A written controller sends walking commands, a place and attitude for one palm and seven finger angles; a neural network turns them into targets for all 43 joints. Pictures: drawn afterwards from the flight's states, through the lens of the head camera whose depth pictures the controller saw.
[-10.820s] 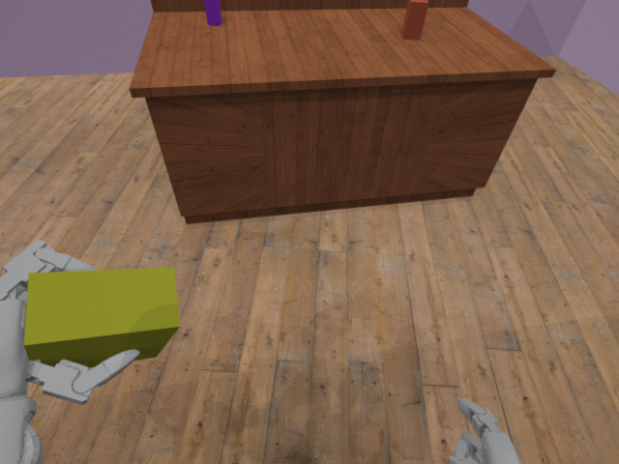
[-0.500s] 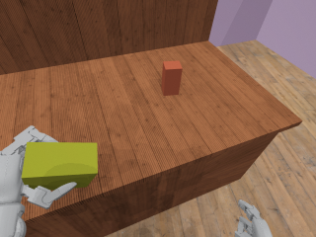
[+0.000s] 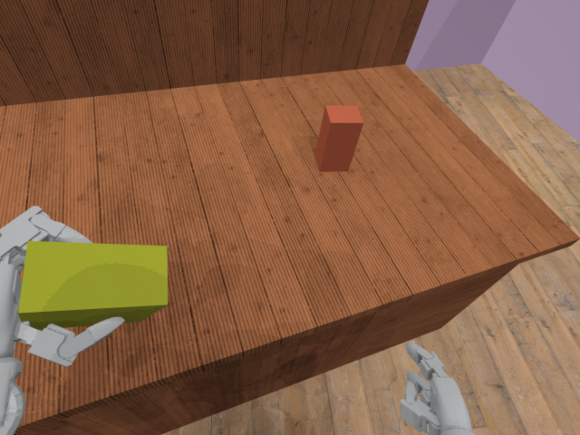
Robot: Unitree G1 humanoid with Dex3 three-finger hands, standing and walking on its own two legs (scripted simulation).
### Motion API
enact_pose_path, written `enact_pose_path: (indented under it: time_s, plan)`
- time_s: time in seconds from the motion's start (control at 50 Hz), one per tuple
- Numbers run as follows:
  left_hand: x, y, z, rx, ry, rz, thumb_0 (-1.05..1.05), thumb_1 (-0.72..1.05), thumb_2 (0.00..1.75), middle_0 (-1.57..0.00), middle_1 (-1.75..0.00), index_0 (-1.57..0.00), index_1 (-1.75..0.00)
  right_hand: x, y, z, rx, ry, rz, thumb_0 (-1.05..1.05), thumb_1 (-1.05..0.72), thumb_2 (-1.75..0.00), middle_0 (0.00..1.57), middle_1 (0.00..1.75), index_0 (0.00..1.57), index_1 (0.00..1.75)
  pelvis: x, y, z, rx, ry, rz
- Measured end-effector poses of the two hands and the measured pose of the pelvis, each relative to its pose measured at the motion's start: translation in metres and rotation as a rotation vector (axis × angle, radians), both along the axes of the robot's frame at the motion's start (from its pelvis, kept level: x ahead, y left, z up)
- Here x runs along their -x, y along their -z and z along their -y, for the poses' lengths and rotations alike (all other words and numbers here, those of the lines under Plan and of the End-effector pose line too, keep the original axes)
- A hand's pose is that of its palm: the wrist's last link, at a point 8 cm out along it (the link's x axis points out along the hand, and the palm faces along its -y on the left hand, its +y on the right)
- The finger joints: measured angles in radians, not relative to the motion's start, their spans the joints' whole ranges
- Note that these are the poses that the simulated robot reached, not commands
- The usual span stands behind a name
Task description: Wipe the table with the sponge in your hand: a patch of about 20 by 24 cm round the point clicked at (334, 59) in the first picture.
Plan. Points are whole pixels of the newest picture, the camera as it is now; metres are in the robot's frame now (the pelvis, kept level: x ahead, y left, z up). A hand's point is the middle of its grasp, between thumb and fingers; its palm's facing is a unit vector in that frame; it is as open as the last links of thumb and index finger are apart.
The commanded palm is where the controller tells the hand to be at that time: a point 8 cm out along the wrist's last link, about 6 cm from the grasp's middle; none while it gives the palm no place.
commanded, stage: come to a stop and stand still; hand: left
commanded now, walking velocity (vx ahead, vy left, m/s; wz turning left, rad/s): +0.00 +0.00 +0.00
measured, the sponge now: (114, 288) +0.23 +0.22 +0.12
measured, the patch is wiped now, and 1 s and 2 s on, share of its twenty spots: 0.00 0.00 0.00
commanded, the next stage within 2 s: look again from close up in 0.10 s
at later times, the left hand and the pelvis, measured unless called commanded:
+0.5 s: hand (82, 293) +0.21 +0.23 +0.15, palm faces +0.35 -0.86 -0.37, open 10.2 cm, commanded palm +0.15 +0.27 +0.17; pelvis +0.00 -0.01 +0.00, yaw +0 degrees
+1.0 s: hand (99, 332) +0.18 +0.21 +0.13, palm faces +0.33 -0.71 -0.62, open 10.2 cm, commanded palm +0.15 +0.26 +0.17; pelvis -0.03 -0.06 -0.02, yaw +3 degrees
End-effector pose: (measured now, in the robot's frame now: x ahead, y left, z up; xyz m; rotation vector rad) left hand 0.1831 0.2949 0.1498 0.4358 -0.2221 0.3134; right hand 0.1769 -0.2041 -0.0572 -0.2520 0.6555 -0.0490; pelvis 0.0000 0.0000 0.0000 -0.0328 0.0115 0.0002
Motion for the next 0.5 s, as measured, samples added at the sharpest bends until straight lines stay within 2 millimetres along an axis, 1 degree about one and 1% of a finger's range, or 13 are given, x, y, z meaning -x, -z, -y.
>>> enact_pose_path:
  time_s: [0.06, 0.16, 0.22, 0.28, 0.38, 0.44, 0.5]
  plan:
    - [-0.002, -0.003, 0.000, 0.005, 0.001, 0.019, -0.02, -0.50, 1.02, -0.70, -1.37, -0.71, -1.37, -0.005, -0.004, 0.000, 0.015, -0.009, 0.007, 0.01, -0.90, -0.90, 0.21, 0.30, 0.20, 0.30, 0.000, 0.000, 0.000, 0.002, -0.005, 0.002]
    - [0.000, -0.023, 0.008, -0.028, 0.036, 0.098, -0.02, -0.50, 1.02, -0.70, -1.37, -0.71, -1.37, -0.009, -0.008, 0.004, 0.026, -0.009, 0.023, 0.01, -0.90, -0.90, 0.21, 0.30, 0.20, 0.30, 0.000, 0.000, 0.001, 0.004, -0.007, 0.002]
    - [0.003, -0.030, 0.010, -0.050, 0.043, 0.110, -0.02, -0.50, 1.02, -0.70, -1.37, -0.71, -1.37, -0.007, -0.007, 0.008, 0.020, 0.005, 0.022, 0.01, -0.90, -0.90, 0.21, 0.30, 0.20, 0.30, -0.001, 0.000, 0.001, 0.005, -0.004, 0.000]
    - [0.005, -0.027, 0.008, -0.053, 0.026, 0.079, -0.02, -0.50, 1.02, -0.70, -1.37, -0.71, -1.37, -0.002, -0.004, 0.012, 0.011, 0.023, 0.011, 0.01, -0.90, -0.90, 0.20, 0.30, 0.20, 0.30, -0.001, -0.001, 0.002, 0.003, -0.003, -0.001]
    - [0.008, -0.010, 0.006, -0.016, -0.020, -0.003, -0.02, -0.50, 1.02, -0.70, -1.37, -0.71, -1.37, 0.010, 0.003, 0.020, 0.006, 0.049, -0.022, 0.01, -0.90, -0.90, 0.20, 0.30, 0.20, 0.30, 0.001, -0.002, 0.006, 0.002, -0.001, 0.001]
    - [0.009, -0.006, 0.012, 0.006, -0.022, -0.015, -0.02, -0.50, 1.02, -0.70, -1.37, -0.71, -1.37, 0.017, 0.005, 0.025, 0.013, 0.056, -0.038, 0.01, -0.90, -0.90, 0.20, 0.30, 0.20, 0.30, 0.002, -0.002, 0.008, 0.001, -0.004, 0.007]
    - [0.009, -0.010, 0.020, 0.008, -0.001, 0.008, -0.02, -0.50, 1.02, -0.70, -1.37, -0.71, -1.37, 0.022, 0.006, 0.030, 0.019, 0.058, -0.043, 0.01, -0.90, -0.90, 0.20, 0.30, 0.20, 0.30, 0.004, -0.002, 0.011, 0.001, -0.007, 0.012]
